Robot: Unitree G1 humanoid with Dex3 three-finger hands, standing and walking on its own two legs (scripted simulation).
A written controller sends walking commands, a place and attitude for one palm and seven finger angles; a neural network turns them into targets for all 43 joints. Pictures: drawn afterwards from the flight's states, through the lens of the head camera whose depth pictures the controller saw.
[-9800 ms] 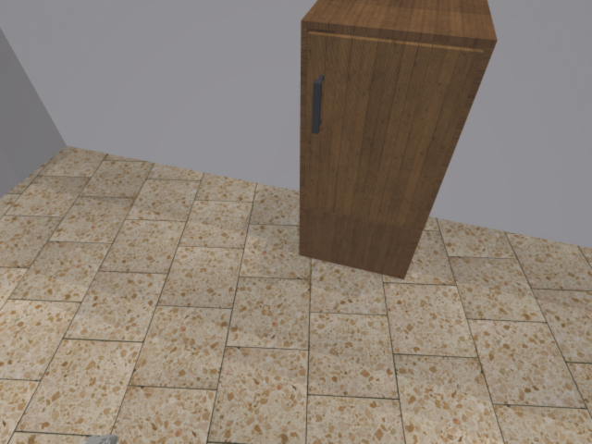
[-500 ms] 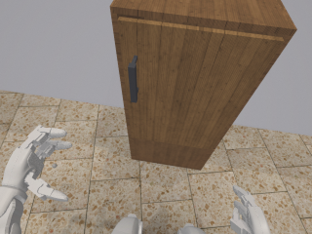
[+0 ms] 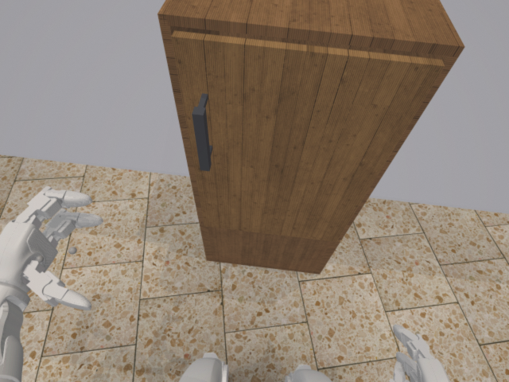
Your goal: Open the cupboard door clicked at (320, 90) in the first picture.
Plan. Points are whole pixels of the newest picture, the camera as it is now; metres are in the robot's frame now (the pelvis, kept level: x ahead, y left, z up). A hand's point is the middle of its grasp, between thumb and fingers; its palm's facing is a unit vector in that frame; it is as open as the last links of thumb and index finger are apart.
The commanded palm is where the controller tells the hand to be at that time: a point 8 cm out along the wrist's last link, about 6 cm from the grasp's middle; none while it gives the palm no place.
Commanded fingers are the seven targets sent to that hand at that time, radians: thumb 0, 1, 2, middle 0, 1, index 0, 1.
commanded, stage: raise the hand with hooked fingers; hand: left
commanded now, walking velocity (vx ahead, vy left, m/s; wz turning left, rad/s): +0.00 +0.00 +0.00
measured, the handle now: (204, 134) +0.53 +0.12 +0.05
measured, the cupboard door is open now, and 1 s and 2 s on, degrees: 0 0 0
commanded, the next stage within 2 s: move the hooked fingers beside the handle in 0.24 s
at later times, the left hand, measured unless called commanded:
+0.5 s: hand (80, 246) +0.29 +0.27 +0.05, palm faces -0.03 -1.00 -0.03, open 14.0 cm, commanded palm +0.28 +0.31 +0.06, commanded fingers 0.00 -0.50 0.30 -0.30 -1.20 -0.30 -1.20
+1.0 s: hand (109, 208) +0.36 +0.25 +0.05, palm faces -0.05 -1.00 -0.02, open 14.0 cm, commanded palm +0.34 +0.29 +0.05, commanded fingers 0.00 -0.50 0.30 -0.30 -1.20 -0.30 -1.20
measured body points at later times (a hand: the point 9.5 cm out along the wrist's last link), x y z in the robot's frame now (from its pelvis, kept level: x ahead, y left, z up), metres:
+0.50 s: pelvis +0.00 -0.01 -0.01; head +0.07 +0.01 +0.44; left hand +0.29 +0.32 +0.05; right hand +0.16 -0.26 -0.08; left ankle +0.03 +0.08 -0.67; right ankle +0.01 -0.12 -0.67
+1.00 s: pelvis +0.00 +0.00 -0.01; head +0.09 +0.02 +0.44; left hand +0.36 +0.30 +0.05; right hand +0.12 -0.26 -0.10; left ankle +0.03 +0.08 -0.67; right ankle +0.01 -0.12 -0.67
